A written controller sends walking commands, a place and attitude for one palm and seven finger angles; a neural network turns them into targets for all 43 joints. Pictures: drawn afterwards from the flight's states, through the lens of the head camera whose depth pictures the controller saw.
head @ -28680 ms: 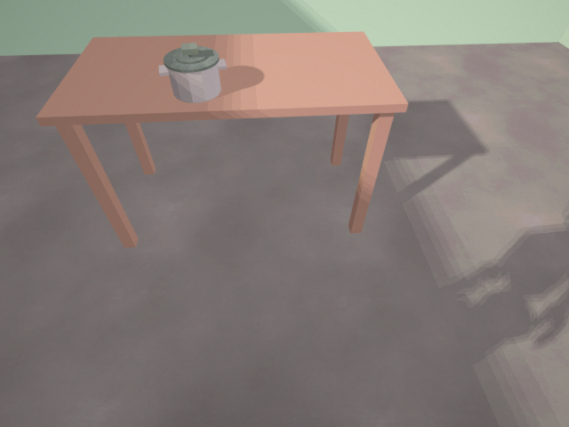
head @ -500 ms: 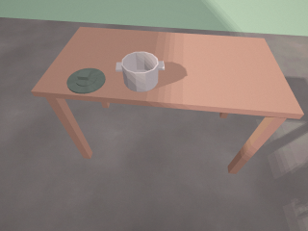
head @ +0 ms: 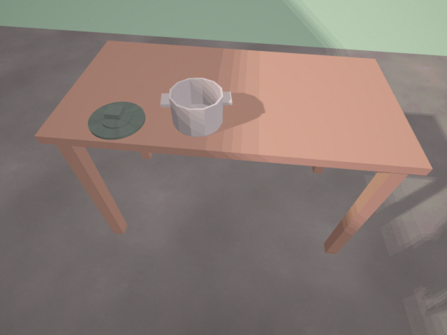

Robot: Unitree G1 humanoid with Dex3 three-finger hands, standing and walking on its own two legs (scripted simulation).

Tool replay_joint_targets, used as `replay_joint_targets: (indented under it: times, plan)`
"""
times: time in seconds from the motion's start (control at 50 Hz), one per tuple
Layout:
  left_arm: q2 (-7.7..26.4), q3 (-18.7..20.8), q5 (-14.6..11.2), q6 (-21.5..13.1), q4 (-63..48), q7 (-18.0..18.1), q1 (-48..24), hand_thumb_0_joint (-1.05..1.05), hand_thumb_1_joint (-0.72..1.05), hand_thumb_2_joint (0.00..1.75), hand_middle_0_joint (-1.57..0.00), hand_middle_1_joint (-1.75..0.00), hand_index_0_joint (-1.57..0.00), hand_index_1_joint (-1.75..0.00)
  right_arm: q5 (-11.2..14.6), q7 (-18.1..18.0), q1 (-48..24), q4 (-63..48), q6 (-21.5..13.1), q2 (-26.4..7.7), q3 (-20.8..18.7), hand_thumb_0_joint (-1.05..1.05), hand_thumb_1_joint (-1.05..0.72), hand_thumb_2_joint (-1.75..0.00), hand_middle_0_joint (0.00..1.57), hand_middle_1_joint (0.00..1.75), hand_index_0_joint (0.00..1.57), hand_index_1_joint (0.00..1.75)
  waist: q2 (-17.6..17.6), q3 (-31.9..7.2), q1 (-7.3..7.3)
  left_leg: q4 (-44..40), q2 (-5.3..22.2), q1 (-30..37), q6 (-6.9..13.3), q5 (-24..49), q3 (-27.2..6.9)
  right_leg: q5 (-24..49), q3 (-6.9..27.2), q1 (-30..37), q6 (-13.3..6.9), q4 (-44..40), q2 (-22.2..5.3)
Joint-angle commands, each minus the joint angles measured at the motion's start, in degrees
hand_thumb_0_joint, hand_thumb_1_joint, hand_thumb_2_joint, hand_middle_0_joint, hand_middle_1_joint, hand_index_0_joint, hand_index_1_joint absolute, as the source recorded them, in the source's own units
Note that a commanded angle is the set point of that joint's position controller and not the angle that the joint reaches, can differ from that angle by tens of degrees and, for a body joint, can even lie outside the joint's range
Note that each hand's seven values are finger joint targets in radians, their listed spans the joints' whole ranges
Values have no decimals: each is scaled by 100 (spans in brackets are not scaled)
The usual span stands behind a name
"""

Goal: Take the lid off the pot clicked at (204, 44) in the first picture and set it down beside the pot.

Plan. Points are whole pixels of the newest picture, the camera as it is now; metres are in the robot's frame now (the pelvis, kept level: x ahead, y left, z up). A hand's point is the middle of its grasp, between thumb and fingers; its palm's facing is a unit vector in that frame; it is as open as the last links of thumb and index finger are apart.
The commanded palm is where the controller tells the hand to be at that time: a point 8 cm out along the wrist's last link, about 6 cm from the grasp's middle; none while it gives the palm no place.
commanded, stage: let the arm hang, fingers relaxed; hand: left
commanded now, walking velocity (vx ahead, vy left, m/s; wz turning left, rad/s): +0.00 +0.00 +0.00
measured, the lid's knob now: (114, 112) +0.69 +0.36 -0.05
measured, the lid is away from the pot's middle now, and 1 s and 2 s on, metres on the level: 0.24 0.24 0.24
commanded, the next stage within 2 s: look to check the result in 0.56 s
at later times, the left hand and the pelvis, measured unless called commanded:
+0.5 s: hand out of the picture +0.01 +0.17 -0.18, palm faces +0.04 -0.98 -0.19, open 7.3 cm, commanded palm none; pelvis +0.00 +0.00 +0.00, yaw +0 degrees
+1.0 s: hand out of the picture +0.01 +0.17 -0.18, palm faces +0.03 -0.98 -0.18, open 7.3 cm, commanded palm none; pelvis +0.00 +0.00 +0.00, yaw -1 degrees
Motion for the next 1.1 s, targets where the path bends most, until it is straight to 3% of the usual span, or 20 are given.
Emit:
replay_joint_targets:
  times: [0.0, 0.06, 0.32, 0.48, 0.62, 0.78, 0.9, 1.08]
  plan:
    - [435, 78, -18, -87, -161, 44, 337, 0, 90, 90, -20, -30, -20, -30, 33, -60, 493, -109, -88, -523, -87, 0, -90, -90, 20, 30, 20, 30, 17, 12, 26, -396, 430, -149, 321, 1781, -129, 1481, 275, 62, -186, -348, -467]
    - [429, 81, -28, -95, -151, 44, 364, 0, 90, 90, -20, -30, -20, -30, 32, -64, 523, -94, -102, -541, -79, 0, -90, -90, 20, 30, 20, 30, 47, -115, 20, -384, 439, -75, 322, 1930, -113, 1615, 304, 146, -187, -322, -476]
    - [379, 79, -21, -91, -103, 49, 398, 0, 90, 90, -20, -30, -20, -30, 34, -75, 541, -41, -94, -489, -75, 0, -90, -90, 20, 30, 20, 30, 30, 102, 14, -445, 441, -126, 317, 1783, -89, 1522, 309, 55, -184, -369, -461]
    - [391, 92, -34, -115, -98, 51, 444, 0, 90, 90, -20, -30, -20, -30, 37, -82, 560, -28, -115, -493, -78, 0, -90, -90, 20, 30, 20, 30, 101, -126, 20, -372, 437, 25, 299, 2053, -48, 1800, 310, 169, -185, -326, -491]
    - [394, 85, -22, -109, -104, 59, 444, 0, 90, 90, -20, -30, -20, -30, 43, -68, 560, -6, -89, -449, -75, 0, -90, -90, 20, 30, 20, 30, -27, 165, 20, -441, 416, -140, 288, 1674, -40, 1555, 359, 47, -185, -437, -490]
    - [404, 86, -35, -129, -100, 58, 480, 0, 90, 90, -20, -30, -20, -30, 44, -73, 583, 7, -116, -454, -76, 0, -90, -90, 20, 30, 20, 30, 92, -62, 15, -413, 424, -8, 286, 1877, -25, 1740, 377, 146, -192, -399, -507]
    - [370, 78, -19, -118, -92, 61, 497, 0, 90, 90, -20, -30, -20, -30, 51, -74, 570, 15, -104, -438, -82, 0, -90, -90, 20, 30, 20, 30, 11, 165, 21, -480, 443, -73, 296, 1692, -48, 1485, 353, -10, -174, -443, -464]
    - [349, 73, -27, -123, -50, 53, 547, 0, 90, 90, -20, -30, -20, -30, 48, -75, 602, 25, -121, -432, -72, 0, -90, -90, 20, 30, 20, 30, 69, 60, 20, -492, 430, -59, 309, 1721, -73, 1460, 371, 48, -166, -438, -478]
